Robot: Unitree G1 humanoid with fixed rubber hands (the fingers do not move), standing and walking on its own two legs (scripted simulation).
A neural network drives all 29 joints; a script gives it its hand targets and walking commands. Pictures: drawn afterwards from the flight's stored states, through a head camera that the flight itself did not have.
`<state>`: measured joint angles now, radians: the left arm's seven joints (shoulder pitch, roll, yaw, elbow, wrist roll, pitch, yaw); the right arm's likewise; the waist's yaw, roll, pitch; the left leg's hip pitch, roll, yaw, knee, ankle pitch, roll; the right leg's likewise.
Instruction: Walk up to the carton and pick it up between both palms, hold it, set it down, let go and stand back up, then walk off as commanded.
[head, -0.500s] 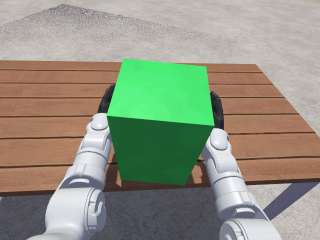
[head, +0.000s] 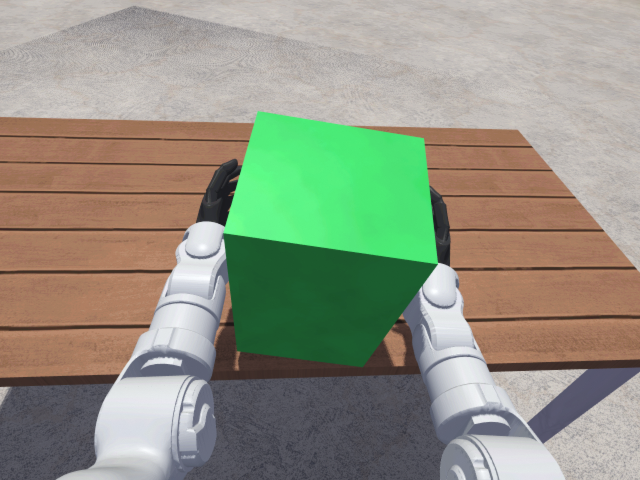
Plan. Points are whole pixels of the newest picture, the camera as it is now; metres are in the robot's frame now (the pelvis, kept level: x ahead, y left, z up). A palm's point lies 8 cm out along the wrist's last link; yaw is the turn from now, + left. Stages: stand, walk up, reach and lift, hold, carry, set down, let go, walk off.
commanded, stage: reach and lift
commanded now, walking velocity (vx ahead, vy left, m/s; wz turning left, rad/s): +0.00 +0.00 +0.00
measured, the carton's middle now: (318, 258) +0.38 +0.01 +0.11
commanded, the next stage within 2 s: none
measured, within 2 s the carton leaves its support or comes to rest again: neither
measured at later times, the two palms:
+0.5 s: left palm (203, 206) +0.41 +0.14 +0.17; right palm (429, 240) +0.37 -0.13 +0.15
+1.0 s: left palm (192, 199) +0.39 +0.15 +0.20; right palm (441, 204) +0.37 -0.13 +0.21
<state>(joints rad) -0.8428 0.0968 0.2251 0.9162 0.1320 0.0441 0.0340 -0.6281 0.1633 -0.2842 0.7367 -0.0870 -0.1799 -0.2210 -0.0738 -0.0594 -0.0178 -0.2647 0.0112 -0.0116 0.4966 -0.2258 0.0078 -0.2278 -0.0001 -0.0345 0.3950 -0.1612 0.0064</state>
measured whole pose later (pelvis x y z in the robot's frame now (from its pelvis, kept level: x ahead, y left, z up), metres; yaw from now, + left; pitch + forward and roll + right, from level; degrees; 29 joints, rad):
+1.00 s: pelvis -0.03 +0.00 +0.00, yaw +0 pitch -3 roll -2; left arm -0.90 0.10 0.23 0.59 0.13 0.56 0.15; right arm -0.88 0.07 -0.28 0.70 0.06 0.26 -0.16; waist -0.07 -0.06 -0.03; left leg -0.26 0.01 -0.01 0.49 -0.19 0.01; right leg -0.23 0.00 -0.03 0.39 -0.12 0.01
